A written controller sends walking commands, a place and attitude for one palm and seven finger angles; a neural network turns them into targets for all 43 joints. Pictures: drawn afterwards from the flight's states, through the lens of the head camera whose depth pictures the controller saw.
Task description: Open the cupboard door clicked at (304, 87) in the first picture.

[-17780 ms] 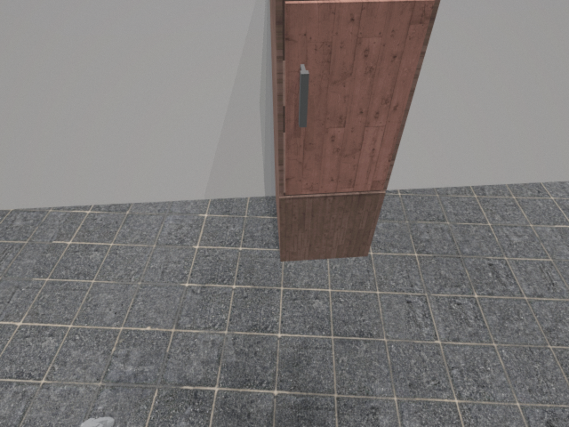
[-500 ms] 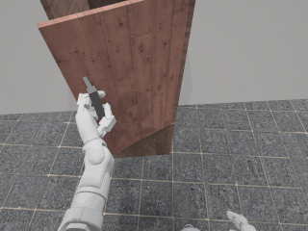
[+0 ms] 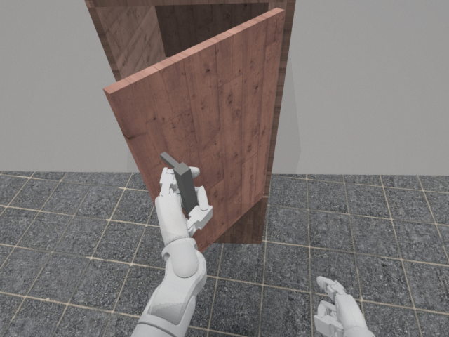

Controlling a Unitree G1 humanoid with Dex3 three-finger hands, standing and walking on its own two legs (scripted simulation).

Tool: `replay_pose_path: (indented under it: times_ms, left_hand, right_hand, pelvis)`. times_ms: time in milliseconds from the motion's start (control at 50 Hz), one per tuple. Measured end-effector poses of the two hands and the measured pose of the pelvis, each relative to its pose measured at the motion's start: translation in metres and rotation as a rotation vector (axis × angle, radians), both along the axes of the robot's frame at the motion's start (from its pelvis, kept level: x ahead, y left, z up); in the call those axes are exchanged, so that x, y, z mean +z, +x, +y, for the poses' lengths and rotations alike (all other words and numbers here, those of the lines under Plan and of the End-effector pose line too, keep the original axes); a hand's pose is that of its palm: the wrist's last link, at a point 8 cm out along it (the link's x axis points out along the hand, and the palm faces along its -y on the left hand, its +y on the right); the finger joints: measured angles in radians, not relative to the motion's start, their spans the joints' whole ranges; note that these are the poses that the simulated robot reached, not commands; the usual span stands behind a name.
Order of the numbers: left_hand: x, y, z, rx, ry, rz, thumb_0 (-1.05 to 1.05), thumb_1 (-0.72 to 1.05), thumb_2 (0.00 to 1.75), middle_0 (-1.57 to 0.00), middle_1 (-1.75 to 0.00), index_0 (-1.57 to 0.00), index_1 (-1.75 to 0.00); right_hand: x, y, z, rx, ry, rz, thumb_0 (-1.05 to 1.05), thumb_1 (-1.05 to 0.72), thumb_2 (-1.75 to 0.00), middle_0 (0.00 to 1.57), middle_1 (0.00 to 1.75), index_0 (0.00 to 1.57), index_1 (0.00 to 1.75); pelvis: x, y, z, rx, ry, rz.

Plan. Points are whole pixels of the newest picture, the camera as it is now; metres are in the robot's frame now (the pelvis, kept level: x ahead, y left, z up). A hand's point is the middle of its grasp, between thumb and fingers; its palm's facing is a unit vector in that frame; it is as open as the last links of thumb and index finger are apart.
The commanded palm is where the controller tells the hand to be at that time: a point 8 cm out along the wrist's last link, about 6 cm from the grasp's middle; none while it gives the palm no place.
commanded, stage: open thumb and fingers to let go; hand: left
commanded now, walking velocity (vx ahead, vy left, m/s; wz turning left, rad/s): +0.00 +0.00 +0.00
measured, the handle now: (181, 188) +0.36 +0.10 +0.07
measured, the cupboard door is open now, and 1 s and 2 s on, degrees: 47 43 45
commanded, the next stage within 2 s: slide the hand sideways off the handle in 0.72 s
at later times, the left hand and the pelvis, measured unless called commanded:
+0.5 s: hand (197, 210) +0.31 +0.07 +0.08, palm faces +0.40 -0.92 -0.02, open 13.6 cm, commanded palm +0.27 +0.11 +0.06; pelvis -0.04 +0.01 +0.00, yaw -1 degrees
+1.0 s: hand (188, 220) +0.30 +0.08 +0.07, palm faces -0.02 -0.99 -0.11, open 16.6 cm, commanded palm +0.28 +0.11 +0.06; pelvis -0.05 +0.04 -0.01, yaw -1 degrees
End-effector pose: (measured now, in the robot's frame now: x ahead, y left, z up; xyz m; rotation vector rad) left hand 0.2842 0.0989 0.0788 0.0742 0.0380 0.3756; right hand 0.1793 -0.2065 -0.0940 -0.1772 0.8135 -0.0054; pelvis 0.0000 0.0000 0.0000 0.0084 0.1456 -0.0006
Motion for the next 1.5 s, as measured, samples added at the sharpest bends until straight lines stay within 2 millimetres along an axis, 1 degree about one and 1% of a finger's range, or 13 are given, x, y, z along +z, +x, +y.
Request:
replay_pose_path:
  times_ms: [140, 300, 420, 540, 700, 840, 880, 980, 1040, 1160, 1260, 1340, 1500]
  left_hand:
    - [0.002, -0.004, 0.005, 0.043, -0.006, -0.032, 0.01, 0.49, 0.72, -0.36, -1.30, -0.36, -1.30]
    - [0.000, -0.007, 0.004, 0.029, -0.024, -0.047, 0.01, 0.07, 0.54, -0.32, -1.25, -0.32, -1.23]
    - [0.001, -0.010, 0.006, 0.032, -0.032, -0.060, 0.00, -0.27, 0.40, -0.30, -1.20, -0.30, -1.19]
    - [0.000, -0.011, 0.010, 0.035, -0.039, -0.069, -0.01, -0.43, 0.34, -0.27, -1.05, -0.28, -1.04]
    - [0.000, -0.010, 0.011, 0.013, -0.038, -0.080, -0.01, -0.49, 0.31, -0.24, -0.73, -0.22, -0.71]
    - [0.000, 0.000, 0.008, 0.009, -0.041, -0.073, -0.01, -0.50, 0.30, -0.21, -0.47, -0.19, -0.45]
    - [-0.001, -0.001, 0.013, -0.036, -0.026, -0.081, -0.01, -0.50, 0.30, -0.20, -0.43, -0.16, -0.42]
    - [-0.005, -0.005, 0.032, -0.356, 0.050, -0.118, -0.01, -0.50, 0.30, -0.17, -0.36, -0.07, -0.36]
    - [-0.005, -0.005, 0.039, -0.467, 0.014, -0.099, -0.02, -0.50, 0.30, -0.16, -0.34, -0.06, -0.34]
    - [-0.005, -0.004, 0.038, -0.445, -0.082, -0.071, -0.02, -0.50, 0.30, -0.13, -0.31, -0.10, -0.31]
    - [-0.007, -0.015, 0.034, -0.455, -0.076, -0.086, -0.01, -0.50, 0.30, -0.11, -0.30, -0.13, -0.30]
    - [-0.011, -0.028, 0.039, -0.455, -0.072, -0.075, -0.01, -0.50, 0.30, -0.12, -0.30, -0.13, -0.29]
    - [-0.013, -0.047, 0.061, -0.415, -0.058, -0.063, -0.02, -0.50, 0.30, -0.14, -0.30, -0.15, -0.29]
  right_hand:
    - [-0.010, -0.026, -0.014, -0.014, -0.020, 0.039, 0.01, -0.91, -0.90, 0.20, 0.30, 0.20, 0.30]
    - [-0.016, -0.064, -0.026, -0.061, -0.049, 0.082, 0.01, -0.91, -0.90, 0.20, 0.30, 0.20, 0.30]
    - [-0.016, -0.081, -0.026, -0.085, -0.060, 0.081, 0.01, -0.91, -0.90, 0.20, 0.30, 0.20, 0.30]
    - [-0.014, -0.087, -0.016, -0.084, -0.063, 0.066, 0.01, -0.91, -0.90, 0.20, 0.30, 0.20, 0.30]
    - [-0.013, -0.086, 0.004, -0.064, -0.058, 0.048, 0.01, -0.90, -0.90, 0.20, 0.30, 0.20, 0.30]
    - [-0.015, -0.084, 0.018, -0.054, -0.053, 0.057, 0.01, -0.90, -0.90, 0.20, 0.30, 0.20, 0.30]
    - [-0.016, -0.086, 0.020, -0.051, -0.055, 0.063, 0.01, -0.90, -0.90, 0.20, 0.30, 0.20, 0.30]
    - [-0.018, -0.094, 0.020, -0.059, -0.059, 0.059, 0.01, -0.90, -0.89, 0.20, 0.30, 0.20, 0.30]
    - [-0.017, -0.100, 0.020, -0.071, -0.055, 0.054, 0.01, -0.90, -0.89, 0.20, 0.30, 0.20, 0.30]
    - [-0.010, -0.102, 0.019, -0.066, -0.044, 0.032, 0.01, -0.90, -0.90, 0.20, 0.30, 0.20, 0.30]
    - [-0.002, -0.095, 0.019, -0.065, -0.030, 0.003, 0.01, -0.90, -0.90, 0.20, 0.30, 0.20, 0.30]
    - [0.002, -0.084, 0.018, -0.064, -0.028, -0.017, 0.01, -0.90, -0.90, 0.20, 0.30, 0.20, 0.30]
    - [0.008, -0.053, 0.016, -0.038, -0.032, -0.075, 0.01, -0.90, -0.90, 0.20, 0.30, 0.20, 0.30]
  pelvis:
    - [-0.001, -0.010, -0.006, 0.006, 0.009, 0.005]
    - [-0.001, -0.024, -0.005, -0.005, 0.013, 0.003]
    - [-0.001, -0.033, 0.001, -0.014, 0.012, -0.004]
    - [-0.003, -0.041, 0.010, -0.019, 0.008, -0.007]
    - [-0.005, -0.046, 0.022, -0.022, 0.003, -0.002]
    - [-0.007, -0.048, 0.030, -0.024, 0.000, 0.009]
    - [-0.008, -0.048, 0.032, -0.024, 0.001, 0.011]
    - [-0.010, -0.050, 0.035, -0.013, -0.004, -0.005]
    - [-0.008, -0.050, 0.039, -0.011, -0.008, -0.020]
    - [-0.004, -0.046, 0.042, -0.023, -0.001, -0.020]
    - [-0.003, -0.041, 0.041, -0.041, 0.003, -0.014]
    - [-0.003, -0.036, 0.038, -0.045, 0.003, -0.018]
    - [-0.004, -0.028, 0.032, -0.029, -0.002, -0.015]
